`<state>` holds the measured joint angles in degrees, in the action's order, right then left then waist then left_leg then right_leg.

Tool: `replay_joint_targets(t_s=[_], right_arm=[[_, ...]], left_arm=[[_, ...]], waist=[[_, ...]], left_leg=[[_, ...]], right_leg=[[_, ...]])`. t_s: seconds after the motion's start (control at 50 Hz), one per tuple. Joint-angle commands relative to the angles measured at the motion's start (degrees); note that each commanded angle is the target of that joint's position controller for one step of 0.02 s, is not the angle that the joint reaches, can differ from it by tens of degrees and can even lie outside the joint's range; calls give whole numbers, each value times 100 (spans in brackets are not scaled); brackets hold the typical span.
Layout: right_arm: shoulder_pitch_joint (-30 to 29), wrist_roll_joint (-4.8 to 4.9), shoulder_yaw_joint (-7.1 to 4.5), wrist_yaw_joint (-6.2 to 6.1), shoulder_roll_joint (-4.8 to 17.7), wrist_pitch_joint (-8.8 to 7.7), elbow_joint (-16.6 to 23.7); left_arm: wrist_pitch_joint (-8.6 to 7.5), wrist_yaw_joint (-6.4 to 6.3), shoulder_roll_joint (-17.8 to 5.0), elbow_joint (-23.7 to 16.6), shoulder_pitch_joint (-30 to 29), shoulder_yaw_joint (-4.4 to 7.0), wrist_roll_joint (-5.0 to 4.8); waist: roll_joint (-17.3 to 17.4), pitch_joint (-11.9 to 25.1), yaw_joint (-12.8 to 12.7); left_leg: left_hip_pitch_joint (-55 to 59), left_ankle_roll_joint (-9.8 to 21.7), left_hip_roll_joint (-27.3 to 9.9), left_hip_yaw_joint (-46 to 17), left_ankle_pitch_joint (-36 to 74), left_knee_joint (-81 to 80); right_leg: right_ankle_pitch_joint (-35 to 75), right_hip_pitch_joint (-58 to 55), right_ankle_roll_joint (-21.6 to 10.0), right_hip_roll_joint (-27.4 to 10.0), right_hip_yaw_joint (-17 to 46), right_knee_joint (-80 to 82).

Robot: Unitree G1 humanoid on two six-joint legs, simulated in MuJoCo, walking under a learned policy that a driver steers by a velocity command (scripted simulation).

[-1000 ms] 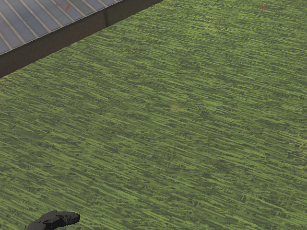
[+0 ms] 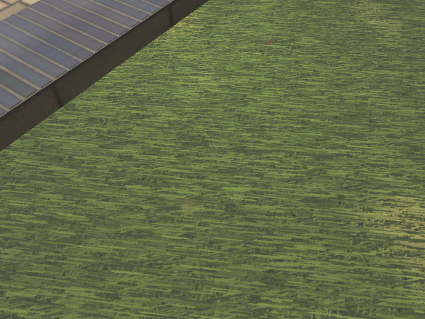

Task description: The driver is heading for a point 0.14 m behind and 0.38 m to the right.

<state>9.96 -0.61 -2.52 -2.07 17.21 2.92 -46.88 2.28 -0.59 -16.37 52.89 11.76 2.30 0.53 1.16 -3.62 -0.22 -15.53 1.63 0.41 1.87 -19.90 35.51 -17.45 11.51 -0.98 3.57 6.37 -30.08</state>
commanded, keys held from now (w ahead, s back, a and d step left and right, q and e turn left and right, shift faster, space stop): e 0.24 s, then w+e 0.56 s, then e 0.20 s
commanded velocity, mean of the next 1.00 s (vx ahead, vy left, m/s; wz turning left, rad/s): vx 0.23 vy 0.00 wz -0.55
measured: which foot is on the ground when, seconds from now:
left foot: up 0.00-0.18, down 0.20-0.72, up 0.74-1.00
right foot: down 0.00-0.20, up 0.22-0.70, down 0.72-1.00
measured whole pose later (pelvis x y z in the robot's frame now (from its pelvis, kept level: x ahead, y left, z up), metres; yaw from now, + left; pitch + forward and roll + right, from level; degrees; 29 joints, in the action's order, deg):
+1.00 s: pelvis +0.15 -0.13 +0.01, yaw -35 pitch +0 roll +0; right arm 8.4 -2.1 -2.5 1.1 17.3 0.2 -43.1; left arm -1.5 0.4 -15.4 49.9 18.7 2.6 0.1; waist 2.8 -5.0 -1.1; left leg -36.6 -2.6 -5.4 -0.5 -13.5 56.9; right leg -13.2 4.9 -7.0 7.8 5.0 -18.5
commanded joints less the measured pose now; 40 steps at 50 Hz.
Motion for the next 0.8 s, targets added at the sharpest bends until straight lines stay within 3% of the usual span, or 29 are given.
replay_joint_targets(t_s=[0.02, 0.06, 0.14, 0.18, 0.2, 0.22, 0.24, 0.26, 0.28, 0.3, 0.32, 0.36, 0.4, 0.48, 0.56, 0.62, 0.66, 0.68, 0.7, 0.72, 0.74, 0.76, 0.78, 0.8], right_arm=[[-163, 37, -143, -7, 452, -7, 509], [-52, 54, -145, 21, 476, -60, 537], [127, 75, -120, 26, 477, -159, 557], [627, 21, -130, -37, 443, -182, 422], [726, -79, -222, -99, 872, -205, 426], [350, -52, -326, -86, 1490, -173, 645], [420, -100, -316, -46, 1419, -123, 611], [293, -121, -205, 0, 1003, -130, 649], [29, -116, -155, 19, 792, -142, 687], [-89, -112, -144, -1, 749, -164, 730], [10, -108, -144, -28, 747, -204, 705], [424, -92, -179, -21, 797, -285, 571], [794, -84, -222, -4, 846, -382, 422], [1074, -105, -266, 55, 847, -515, 250], [1159, -131, -296, 124, 856, -601, 121], [1217, -143, -320, 164, 904, -609, 22], [1200, -112, -339, 184, 979, -574, -27], [1113, -70, -333, 187, 997, -554, -30], [1008, -20, -301, 196, 958, -535, -14], [983, -41, -237, 216, 826, -523, 92], [766, -130, -64, 304, 168, -547, 608], [297, -211, -171, 299, 664, -551, 706], [174, -131, -196, 346, 764, -598, 733], [328, -67, -176, 375, 728, -662, 612]], left_arm=[[-85, -67, -1134, -278, 143, 285, 92], [-42, -103, -1117, -270, -61, 317, 50], [76, -20, -1105, -309, -247, 385, -17], [101, 1, -1097, -389, -558, 406, -100], [76, 0, -809, -454, -430, 343, -109], [56, -30, -399, -497, -44, 255, -81], [87, -24, -878, -467, -92, 350, 109], [104, 33, -996, -409, -111, 406, 99], [120, 112, -952, -356, -94, 416, 110], [123, 215, -926, -333, -53, 415, 123], [113, 305, -889, -339, -96, 396, 135], [74, 414, -795, -439, -414, 347, 139], [39, 477, -698, -555, -701, 309, 154], [-16, 557, -575, -739, -1025, 252, 150], [-76, 643, -401, -1006, -1417, 151, 134], [-116, 663, -391, -1163, -1569, 109, 153], [-141, 621, -431, -1191, -1352, 111, 188], [-169, 580, -450, -1116, -978, 132, 212], [-224, 518, -517, -885, -250, 202, 245], [-272, 396, -927, -536, 887, 379, 269], [-294, 275, -1654, -620, 1237, 518, 165], [-293, 246, -1662, -675, 1117, 491, 32], [-272, 206, -1394, -616, 892, 426, 21], [-294, 183, -1091, -651, 614, 350, 18]], waist=[[-1249, 139, -145], [-973, 217, 60], [-1063, 542, 47], [-869, 581, 364], [-28, 556, 275], [1293, 549, 63], [1025, 507, 105], [596, 311, -24], [564, 41, -119], [815, -19, -151], [937, -72, -69], [702, -115, 149], [539, -125, 308], [565, -176, 424], [569, -298, 478], [635, -316, 475], [651, -249, 328], [560, -98, 112], [221, 315, -264], [-588, 1064, -731], [-2124, 1320, -704], [-1188, 1065, -775], [-807, 453, -584], [-502, 147, -315]], left_leg=[[-849, 34, 220, -288, -1358, 1574], [-909, 24, 39, -473, -1084, 1458], [-97, -149, 236, -260, -479, 93], [901, -164, 257, -196, 572, -1499], [1400, -17, -659, -1109, 304, -2160], [1512, 493, -2086, -2703, 685, -2494], [779, 1029, -2458, -2783, 994, -2334], [534, 1053, -2173, -2450, 144, -2455], [402, 863, -1800, -1992, -767, -2592], [583, 698, -1515, -1707, -1118, -2702], [803, 694, -1418, -1515, -1084, -2760], [1256, 736, -1455, -1330, -964, -2823], [1683, 781, -1597, -1218, -797, -2848], [1880, 840, -1787, -861, -630, -2928], [1534, 810, -1841, -297, -313, -2861], [1268, 753, -1835, 107, 232, -2631], [1150, 694, -1923, 325, 1179, -2248], [976, 613, -1878, 574, 1999, -1705], [635, 477, -1660, 990, 2909, -567], [-140, 216, -1260, 1330, 2651, 1258], [-2364, -170, -394, 1163, -1134, 3088], [-3108, -138, -199, -6, -1142, 3643], [-3279, -41, -540, -239, -537, 3588], [-2900, -22, -723, -240, 29, 3171]], right_leg=[[3205, -169, -1502, -1894, 2335, 1137], [3397, -376, -1264, -1553, 1918, 979], [3222, -456, -850, -1108, 1726, 757], [2175, 82, -454, -759, 1688, 448], [960, 777, -133, -302, 1277, -256], [-1202, 1675, 119, 664, 274, -1293], [-1652, 1526, 103, 247, 145, -2438], [-1266, 1510, 1, 70, 241, -2850], [-829, 1639, -28, -69, 139, -3028], [-533, 1819, 7, -107, -17, -3145], [-402, 2031, 65, -153, -136, -3186], [-246, 2327, 155, -201, -245, -2982], [-109, 2569, 200, -257, -263, -2697], [70, 2654, 196, -431, -431, -2084], [110, 2232, 47, -572, -753, -1321], [-98, 1688, -177, -525, -1087, -855], [-233, 1220, -357, -391, -1290, -597], [-176, 659, -458, -221, -1368, -326], [94, -371, -583, 29, -1396, 55], [-648, -1730, -826, -292, -548, 562], [-2400, -2819, -1456, -2148, 2672, 1539], [-2279, -2561, -1694, -2349, 3744, 2102], [-1385, -2233, -1653, -2193, 2810, 1876], [-167, -1671, -1492, -1878, 2097, 1804]])
Velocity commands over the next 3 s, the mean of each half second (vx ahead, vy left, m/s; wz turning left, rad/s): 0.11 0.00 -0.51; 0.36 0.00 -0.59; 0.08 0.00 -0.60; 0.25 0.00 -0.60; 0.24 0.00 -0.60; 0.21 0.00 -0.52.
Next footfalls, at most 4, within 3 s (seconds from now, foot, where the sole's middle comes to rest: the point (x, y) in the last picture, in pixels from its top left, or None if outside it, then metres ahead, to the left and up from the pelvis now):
0.20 left None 0.03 0.11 -0.77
0.72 right None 0.12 -0.17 -0.77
1.22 left None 0.41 -0.22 -0.77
1.68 right None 0.19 -0.28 -0.77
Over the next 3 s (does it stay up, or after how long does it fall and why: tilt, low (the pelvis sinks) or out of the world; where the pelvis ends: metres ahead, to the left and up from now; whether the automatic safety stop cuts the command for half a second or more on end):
stays up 0.37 -0.57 0.01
